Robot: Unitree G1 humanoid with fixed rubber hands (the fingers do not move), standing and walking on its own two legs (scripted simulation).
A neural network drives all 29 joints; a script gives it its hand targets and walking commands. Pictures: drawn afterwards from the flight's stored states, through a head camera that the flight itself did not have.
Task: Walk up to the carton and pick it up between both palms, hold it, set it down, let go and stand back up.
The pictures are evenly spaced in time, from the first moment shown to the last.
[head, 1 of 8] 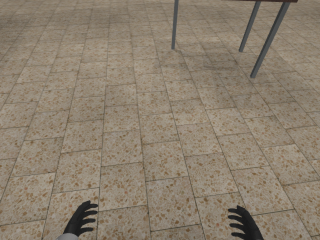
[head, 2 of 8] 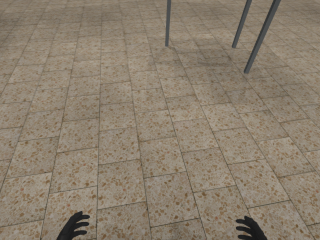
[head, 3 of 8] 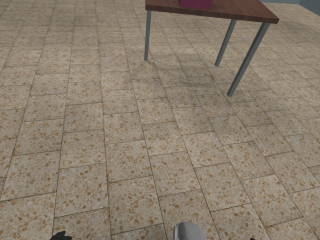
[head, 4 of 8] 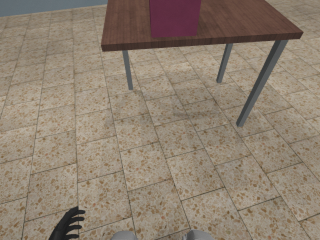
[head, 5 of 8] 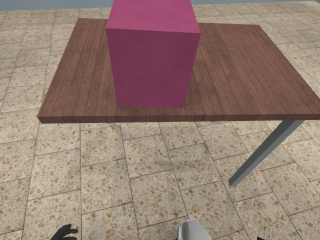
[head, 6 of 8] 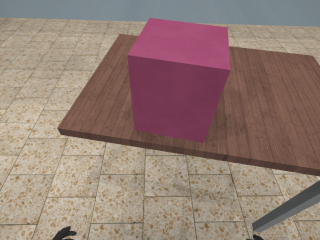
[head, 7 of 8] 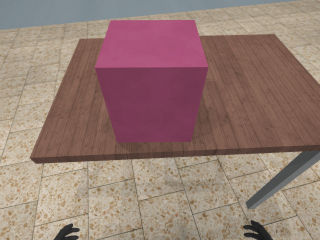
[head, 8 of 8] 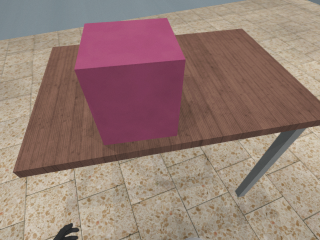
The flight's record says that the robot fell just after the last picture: no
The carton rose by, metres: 0.00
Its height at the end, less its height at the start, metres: +0.00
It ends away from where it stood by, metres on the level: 0.00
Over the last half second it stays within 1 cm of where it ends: yes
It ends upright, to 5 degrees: yes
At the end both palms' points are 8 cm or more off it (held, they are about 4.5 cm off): yes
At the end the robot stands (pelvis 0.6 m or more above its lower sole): yes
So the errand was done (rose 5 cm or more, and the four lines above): no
